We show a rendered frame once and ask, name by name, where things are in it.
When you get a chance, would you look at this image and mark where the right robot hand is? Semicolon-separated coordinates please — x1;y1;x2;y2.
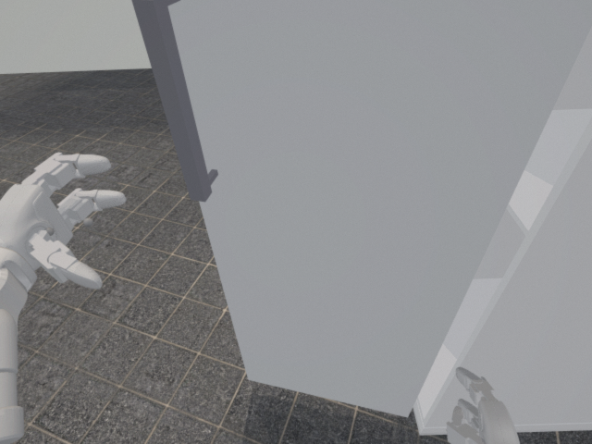
447;367;520;444

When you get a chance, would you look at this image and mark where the handle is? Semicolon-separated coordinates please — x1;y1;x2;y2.
131;0;218;202

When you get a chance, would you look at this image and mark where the fridge door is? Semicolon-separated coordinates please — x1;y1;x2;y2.
168;0;592;418

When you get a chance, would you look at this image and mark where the robot left forearm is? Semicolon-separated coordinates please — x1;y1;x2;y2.
0;247;37;444

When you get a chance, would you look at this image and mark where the left robot hand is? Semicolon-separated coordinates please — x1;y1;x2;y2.
0;153;127;290

